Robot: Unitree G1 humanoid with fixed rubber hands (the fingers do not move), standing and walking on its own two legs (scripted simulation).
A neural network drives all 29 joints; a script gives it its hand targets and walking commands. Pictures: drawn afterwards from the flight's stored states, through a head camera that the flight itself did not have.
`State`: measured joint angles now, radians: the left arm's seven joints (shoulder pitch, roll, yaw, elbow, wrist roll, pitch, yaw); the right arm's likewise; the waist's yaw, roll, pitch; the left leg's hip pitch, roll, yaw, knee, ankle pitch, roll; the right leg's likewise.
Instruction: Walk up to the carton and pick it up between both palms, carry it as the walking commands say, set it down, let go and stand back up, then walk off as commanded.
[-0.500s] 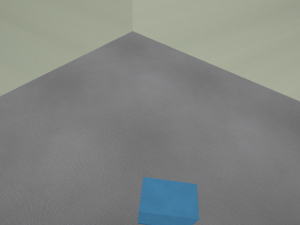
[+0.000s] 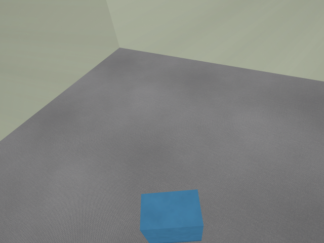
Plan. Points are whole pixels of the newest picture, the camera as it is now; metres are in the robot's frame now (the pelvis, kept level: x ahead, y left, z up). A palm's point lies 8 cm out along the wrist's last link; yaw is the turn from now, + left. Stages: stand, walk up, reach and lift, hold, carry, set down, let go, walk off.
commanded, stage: walk up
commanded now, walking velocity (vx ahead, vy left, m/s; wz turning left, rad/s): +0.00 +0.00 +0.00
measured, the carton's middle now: (172, 218) +0.39 +0.01 -0.63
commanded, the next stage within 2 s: stand in 1.36 s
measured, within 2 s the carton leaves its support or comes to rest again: neither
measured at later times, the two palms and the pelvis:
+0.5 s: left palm out of the picture -0.02 +0.22 -0.12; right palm out of the picture +0.04 -0.27 -0.14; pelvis -0.01 -0.02 +0.01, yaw +0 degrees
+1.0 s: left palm out of the picture -0.01 +0.27 -0.15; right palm out of the picture +0.03 -0.17 -0.14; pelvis +0.00 +0.05 +0.00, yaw +2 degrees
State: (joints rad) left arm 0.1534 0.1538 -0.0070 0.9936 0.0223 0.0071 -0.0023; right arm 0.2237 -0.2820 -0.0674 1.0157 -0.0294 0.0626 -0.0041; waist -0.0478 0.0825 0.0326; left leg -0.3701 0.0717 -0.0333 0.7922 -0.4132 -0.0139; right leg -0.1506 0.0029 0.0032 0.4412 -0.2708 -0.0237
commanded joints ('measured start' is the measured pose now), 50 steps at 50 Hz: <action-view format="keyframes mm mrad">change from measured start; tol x32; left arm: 1 -61 179 28 -60 -10 -37 29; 50 183 108 25 112 -5 -19 33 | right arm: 1 98 -13 17 26 22 -4 -7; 50 45 8 35 23 21 -79 -31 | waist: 1 -14 -244 11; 50 58 -108 37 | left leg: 1 32 -25 12 -26 36 12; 14 259 47 -69 -457 466 66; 21 -188 -32 -34 232 -81 -19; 34 303 88 -90 -411 295 46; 37 163 208 -247 -620 -46 71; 50 202 47 -59 -451 310 63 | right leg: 1 42 -194 103 -180 399 -76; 12 -28 -84 69 -151 210 -16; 20 207 -472 352 -129 736 -237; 37 -193 -15 0 124 -144 29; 50 4 -106 47 -160 209 20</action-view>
